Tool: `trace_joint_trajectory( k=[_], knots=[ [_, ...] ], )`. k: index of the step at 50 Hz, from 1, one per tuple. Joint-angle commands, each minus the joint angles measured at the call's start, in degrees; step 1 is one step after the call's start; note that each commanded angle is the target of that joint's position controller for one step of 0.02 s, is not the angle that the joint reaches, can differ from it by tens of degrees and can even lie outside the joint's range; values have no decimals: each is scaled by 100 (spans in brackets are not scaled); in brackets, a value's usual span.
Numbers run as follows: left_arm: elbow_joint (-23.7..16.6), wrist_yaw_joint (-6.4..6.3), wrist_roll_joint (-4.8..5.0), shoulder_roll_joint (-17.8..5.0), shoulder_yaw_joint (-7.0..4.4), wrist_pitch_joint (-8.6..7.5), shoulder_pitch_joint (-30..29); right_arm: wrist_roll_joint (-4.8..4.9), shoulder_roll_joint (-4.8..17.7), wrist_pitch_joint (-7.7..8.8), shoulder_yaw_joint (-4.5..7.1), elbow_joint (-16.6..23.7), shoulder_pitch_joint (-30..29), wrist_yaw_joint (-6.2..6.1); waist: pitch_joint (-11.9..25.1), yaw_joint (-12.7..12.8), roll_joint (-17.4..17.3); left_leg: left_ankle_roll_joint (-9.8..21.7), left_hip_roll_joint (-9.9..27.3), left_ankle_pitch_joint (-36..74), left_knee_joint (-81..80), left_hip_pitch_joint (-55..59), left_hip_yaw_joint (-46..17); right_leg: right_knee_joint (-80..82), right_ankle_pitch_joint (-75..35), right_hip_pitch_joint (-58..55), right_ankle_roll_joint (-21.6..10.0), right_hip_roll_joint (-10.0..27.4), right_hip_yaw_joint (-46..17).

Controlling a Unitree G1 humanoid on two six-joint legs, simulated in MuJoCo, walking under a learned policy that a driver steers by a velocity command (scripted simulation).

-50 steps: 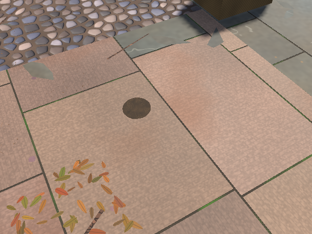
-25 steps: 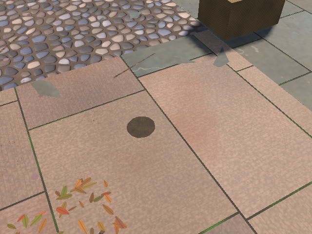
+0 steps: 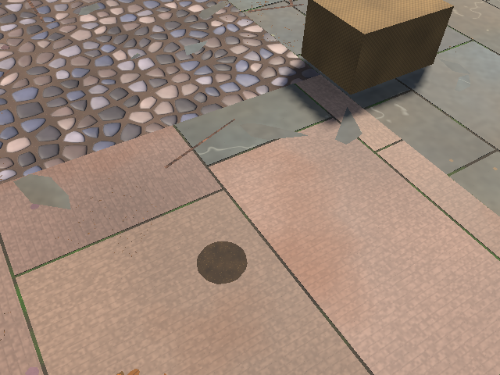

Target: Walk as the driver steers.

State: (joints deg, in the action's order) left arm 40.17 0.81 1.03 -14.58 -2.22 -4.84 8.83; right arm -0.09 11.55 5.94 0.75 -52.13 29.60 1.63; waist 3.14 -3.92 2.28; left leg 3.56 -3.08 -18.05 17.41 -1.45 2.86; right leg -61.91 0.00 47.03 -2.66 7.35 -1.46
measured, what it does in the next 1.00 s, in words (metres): walks ahead, turning left: right foot, then left foot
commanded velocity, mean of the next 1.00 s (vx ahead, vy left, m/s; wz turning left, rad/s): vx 0.98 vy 0.00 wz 0.74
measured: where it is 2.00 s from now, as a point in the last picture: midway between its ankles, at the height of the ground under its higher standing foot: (57, 201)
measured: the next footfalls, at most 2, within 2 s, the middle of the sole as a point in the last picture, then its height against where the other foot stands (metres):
right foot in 0.24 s outside the picture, level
left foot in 0.70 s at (151, 317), level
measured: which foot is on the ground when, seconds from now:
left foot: down 0.00-0.26, up 0.28-0.68, down 0.70-1.00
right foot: up 0.00-0.22, down 0.24-0.70, up 0.72-1.00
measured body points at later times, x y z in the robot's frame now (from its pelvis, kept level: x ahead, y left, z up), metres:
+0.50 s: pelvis +0.42 +0.01 -0.01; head +0.42 +0.03 +0.44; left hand +0.33 +0.29 -0.14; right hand +0.68 -0.20 -0.07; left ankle +0.49 +0.17 -0.64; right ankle +0.40 -0.14 -0.74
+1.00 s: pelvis +0.79 +0.23 +0.00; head +0.79 +0.28 +0.45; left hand +0.84 +0.59 -0.05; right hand +0.97 +0.04 -0.11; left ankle +0.70 +0.22 -0.74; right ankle +1.09 +0.21 -0.66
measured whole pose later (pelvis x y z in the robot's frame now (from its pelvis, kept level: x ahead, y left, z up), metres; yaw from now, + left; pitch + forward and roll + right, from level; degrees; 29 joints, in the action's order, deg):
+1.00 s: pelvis +0.79 +0.23 +0.00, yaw +47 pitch +0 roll -3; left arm 34.0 0.4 -0.5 -15.2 -2.3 -7.0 -3.1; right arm 1.7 12.3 3.5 2.2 -42.2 27.7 -0.1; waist -3.1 -6.0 1.9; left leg 8.0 -7.9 -18.0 23.9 -4.3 -10.9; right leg -43.4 1.5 39.7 3.1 4.0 -9.4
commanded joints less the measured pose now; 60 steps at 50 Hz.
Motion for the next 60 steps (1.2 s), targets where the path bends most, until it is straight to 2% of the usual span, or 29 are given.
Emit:
trace_joint_trajectory(
  k=[1, 8, 10, 11, 12, 13, 14, 15, 17, 19, 22, 25, 30, 32, 34, 35, 36, 37, 38, 39, 40, 43, 47, 50, 54, 56, 58, 59, 60],
  knots=[
    [-567, 66, 0, -198, -13, -114, -844, 35, 776, 120, 117, 343, -193, -137, -1120, 105, -472, 674, 1263, 1047, -1532, -760, -888, 1111, -993, 285, 105, -63, 233],
    [-1100, 364, 71, -351, -39, -369, -1924, 160, 1055, -74, 181, 177, 261, -319, -1169, 143, -689, 667, 1602, 3128, -1053, 533, -1033, 3369, -762, -1004, 118, -702, 180],
    [-1000, 249, 142, -763, -204, -335, -1138, -5, 1309, -170, 266, 151, 237, -321, -402, 637, -1239, 559, 1669, 5692, 168, 904, -1119, 3167, 76, -2242, -28, -1034, 292],
    [-764, 138, 226, -1045, -341, -283, 16, -139, 1391, -239, 278, 161, 72, -292, 300, 1305, -1454, 426, 1504, 6221, 1537, 477, -983, 3055, 449, -3702, -186, -1040, 364],
    [-434, 9, 150, -1318, -414, -213, 1580, -235, 1120, -232, 195, 389, -194, -282, 1341, 1955, -1308, 298, 1280, 4822, 3477, -1318, -1044, 2291, 1031, -6261, -409, -40, -546],
    [-195, 60, -75, -1841, -546, -243, 2028, -29, -73, -43, -80, 598, 852, -193, 2819, 1124, 1144, 52, 241, 36, 5799, -3583, -1130, 3236, 4292, -8449, -1341, 1650, -3971],
    [-162, 63, -117, -1248, -426, -275, 2127, 375, 536, 72, 41, 602, 398, -191, 2906, 1412, 1695, 138, 290, -677, 6507, -4024, -1528, 4500, 5182, -8215, -1144, 1616, -5086],
    [-91, 5, -75, -931, -347, -267, 1658, 520, 913, 67, 172, 886, -508, -232, 1536, 1401, 1468, 155, 580, -378, 6734, -4627, -1233, 4605, 4517, -7340, -786, 1486, -4013],
    [116, -5, -157, -651, -286, -243, 1058, 257, 807, 13, 185, 1077, -1274, -225, 301, 1024, 48, 179, 1063, 115, 6324, -4276, -1001, 4667, 2467, -5277, -593, 1147, -2328],
    [267, -1, -235, -249, -198, -276, 496, 321, 493, -262, 205, 1112, -895, -129, -96, 421, 358, 129, 1414, 153, 6133, -3662, -1044, 4982, 1987, -4057, -622, 999, -1413],
    [361, 25, -94, -405, -259, -286, -40, 263, 353, -563, 188, 1325, -1122, -136, -931, 111, 304, -26, 1617, 248, 5857, -3916, -928, 5515, 1235, -3087, -532, 1008, -191],
    [312, -46, -184, -675, -305, -318, -205, 174, 559, -569, 221, 1501, -1441, -82, -1133, -20, 77, -99, 1516, 1626, 5002, -3898, -713, 5659, 663, -2954, -451, 602, 909],
    [354, -97, -93, -1375, -442, -214, 265, 195, 849, -444, 283, 1784, -2341, 192, -1216, 260, -390, 259, 1081, 2512, 3091, -3417, 201, 5519, -985, -4325, -211, 609, 1727],
    [301, -96, -12, -1726, -536, -52, 278, 277, 1194, -480, 439, 1779, -1960, 198, -768, -54, 29, 433, 547, 1719, 3066, -2832, 729, 4495, -4151, -5141, -155, 727, 1812],
    [177, -89, 56, -1844, -569, 98, 62, 327, 1853, -589, 783, 1383, -107, 143, 219, -1044, 338, 754, 25, 801, 3062, -432, 810, 1864, -5577, -4603, -161, 770, 1677],
    [172, -82, 59, -1494, -455, 45, -117, 366, 2162, -656, 962, 1043, 891, 33, 335, -1496, -247, 986, 8, 859, 2563, 1051, 199, -499, -3280, -3345, 124, 222, 1583],
    [-88, -12, -140, -169, -96, -205, 331, 325, 2470, -644, 912, 1040, 287, 49, -164, -350, -2758, 1609, 537, 1087, 1930, 1571, -1872, -3117, 3238, -1135, 358, -1135, 953],
    [-601, 32, 6, -198, 33, -498, 703, 117, 2200, -413, 700, 1508, -174, 129, 1282, 214, -2797, 2401, 1669, -1803, 27, 2237, -5365, -3605, 3399, 53, 135, -1264, -545],
    [-632, 24, 180, -974, -118, -628, -215, 98, 1679, -266, 640, 1606, -192, 181, 762, -153, -1231, 1875, 1762, -2379, -630, 1702, -5534, -3033, 2607, 125, -137, -898, -737],
    [-733, -27, 224, -925, -136, -630, -574, 53, 1636, -130, 626, 1529, -283, 214, 59, 53, -301, 1675, 1703, -2146, -681, 812, -5242, -2427, 2221, 108, -174, -760, -618],
    [-634, -101, 55, -769, -100, -563, -539, 58, 1502, -41, 571, 1539, -577, 232, -109, 318, 294, 1517, 1501, -1641, -458, 45, -4687, -1941, 1943, -360, -133, -490, -700],
    [-523, -89, -110, -749, -172, -295, -207, 94, 1334, -33, 508, 1698, -1157, 30, -412, 685, -31, 1470, 828, -555, -437, -1251, -3349, -757, 1531, -1217, 227, -212, -757],
    [-935, -93, -214, -401, -90, -244, -1478, 203, 1034, -105, 413, 1482, -640, -233, -833, 150, -208, 1275, 376, 929, -427, -1532, -2419, 1400, 256, -1246, 623, -493, -357],
    [-1199, 3, -96, -264, -84, -316, -2047, 200, 1126, -202, 459, 1347, -507, -270, -799, -168, -615, 997, 278, 751, -352, -1633, -2357, 2755, -525, -1766, 705, -846, -142],
    [-1242, 55, 104, -690, -285, -410, -1924, 253, 1083, -206, 512, 1126, -488, -352, -744, -118, -985, 818, 635, 835, 11, -908, -2705, 3441, -856, -2263, 627, -764, -394],
    [-1092, 29, 123, -962, -439, -445, -1224, 157, 1124, -267, 566, 1054, -518, -374, -445, 262, -1174, 719, 793, 2837, 670, -128, -2672, 3385, -370, -2691, 449, -791, -201],
    [-648, -93, 138, -1246, -558, -329, 1163, -158, 1036, -294, 450, 1304, -1136, -214, 1083, 1573, -1188, 443, 604, 4010, 3383, -1011, -2299, 2642, 634, -5567, 107, -366, -413],
    [-389, -39, -87, -1665, -589, -305, 1843, 33, 96, -232, 239, 1250, 256, -170, 2135, 844, 1588, 73, -306, 24, 5832, -3028, -1906, 3177, 2725, -7753, -906, 917, -3283],
    [-207, 113, -123, -1391, -539, -350, 1997, 417, 338, -192, 128, 1175, 449, -188, 2070, 868, 2723, 25, -215, -1013, 6703, -4138, -1672, 4626, 4956, -7789, -1188, 1485, -5686]
  ],
)
Over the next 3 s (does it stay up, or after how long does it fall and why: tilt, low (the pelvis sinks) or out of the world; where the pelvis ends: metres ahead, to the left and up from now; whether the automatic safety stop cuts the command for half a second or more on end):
stays up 1.22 0.58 -0.01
